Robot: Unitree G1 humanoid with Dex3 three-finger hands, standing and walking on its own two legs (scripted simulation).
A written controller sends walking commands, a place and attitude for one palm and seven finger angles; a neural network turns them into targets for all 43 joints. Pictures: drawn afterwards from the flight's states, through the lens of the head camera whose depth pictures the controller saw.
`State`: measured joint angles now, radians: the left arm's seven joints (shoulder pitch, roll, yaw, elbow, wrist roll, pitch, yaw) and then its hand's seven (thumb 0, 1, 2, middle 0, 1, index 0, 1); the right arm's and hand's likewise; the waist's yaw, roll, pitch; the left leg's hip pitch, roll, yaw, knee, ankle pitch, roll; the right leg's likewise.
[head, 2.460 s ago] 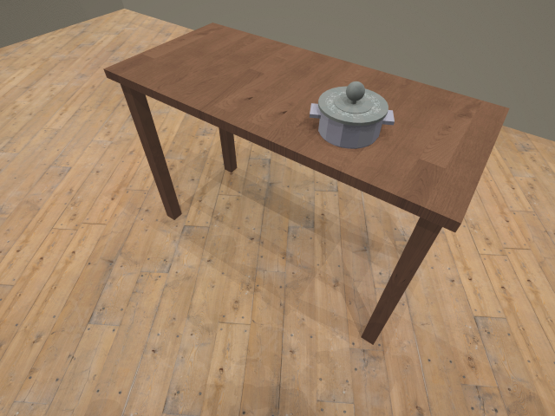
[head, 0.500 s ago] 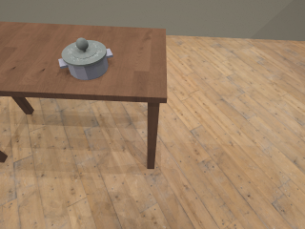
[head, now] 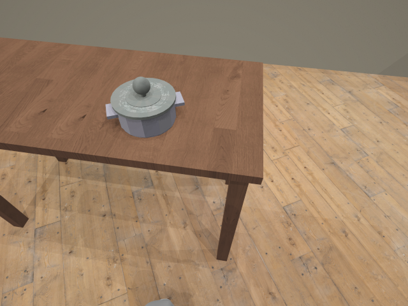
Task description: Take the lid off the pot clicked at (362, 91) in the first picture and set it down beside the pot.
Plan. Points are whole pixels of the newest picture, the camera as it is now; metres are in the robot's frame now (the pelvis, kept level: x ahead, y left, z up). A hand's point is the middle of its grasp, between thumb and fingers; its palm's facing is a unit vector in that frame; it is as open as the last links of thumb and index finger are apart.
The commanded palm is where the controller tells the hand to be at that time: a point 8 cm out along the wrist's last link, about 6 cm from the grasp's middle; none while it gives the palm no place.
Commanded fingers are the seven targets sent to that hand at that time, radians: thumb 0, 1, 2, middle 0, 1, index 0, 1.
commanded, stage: come to a stop and stand still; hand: left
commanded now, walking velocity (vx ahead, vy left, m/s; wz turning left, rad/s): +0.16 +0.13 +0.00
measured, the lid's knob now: (141, 85) +0.59 +0.21 +0.10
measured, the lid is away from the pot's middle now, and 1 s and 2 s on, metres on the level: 0.00 0.00 0.00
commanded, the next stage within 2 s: look again from close up in 1.40 s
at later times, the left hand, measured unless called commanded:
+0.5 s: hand out of the picture +0.13 +0.19 -0.16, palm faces +0.02 -0.97 -0.24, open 7.3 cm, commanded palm none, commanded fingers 0.00 0.90 0.90 -0.20 -0.30 -0.20 -0.30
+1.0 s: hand out of the picture +0.05 +0.23 -0.16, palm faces +0.04 -0.97 -0.24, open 7.4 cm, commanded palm none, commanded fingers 0.00 0.90 0.90 -0.20 -0.30 -0.20 -0.30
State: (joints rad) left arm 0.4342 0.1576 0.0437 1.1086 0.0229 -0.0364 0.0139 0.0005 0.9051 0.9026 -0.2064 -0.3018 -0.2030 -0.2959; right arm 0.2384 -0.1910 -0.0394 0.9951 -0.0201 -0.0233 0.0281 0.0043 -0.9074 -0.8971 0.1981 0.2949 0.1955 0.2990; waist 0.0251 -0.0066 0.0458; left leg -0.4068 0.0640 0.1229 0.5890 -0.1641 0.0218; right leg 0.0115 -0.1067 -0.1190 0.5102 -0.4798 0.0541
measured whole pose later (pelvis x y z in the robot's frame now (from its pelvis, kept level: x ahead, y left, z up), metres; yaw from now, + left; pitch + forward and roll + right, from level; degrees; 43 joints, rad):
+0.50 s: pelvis +0.08 +0.01 +0.01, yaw +0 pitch +1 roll +1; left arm 0.20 0.16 0.03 1.01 0.02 0.01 0.04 0.00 0.93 0.90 -0.20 -0.30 -0.20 -0.30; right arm 0.19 -0.16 -0.05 1.04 0.00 0.04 -0.03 0.00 -0.92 -0.90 0.20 0.30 0.20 0.30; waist -0.01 0.00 0.07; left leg -0.34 0.00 0.05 0.87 -0.51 -0.02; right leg -0.34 -0.01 -0.10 0.56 -0.23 -0.08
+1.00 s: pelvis +0.03 +0.04 +0.01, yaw -1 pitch +1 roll +2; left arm 0.23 0.20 0.04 1.06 0.01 0.03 0.03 0.00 0.91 0.90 -0.20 -0.30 -0.20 -0.30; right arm 0.23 -0.15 -0.02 1.06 -0.01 0.01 -0.04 0.01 -0.92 -0.90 0.20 0.30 0.20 0.30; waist 0.01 -0.03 0.04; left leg -0.21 0.00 0.07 0.48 -0.28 0.00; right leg -0.21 -0.01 -0.01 0.53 -0.33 0.00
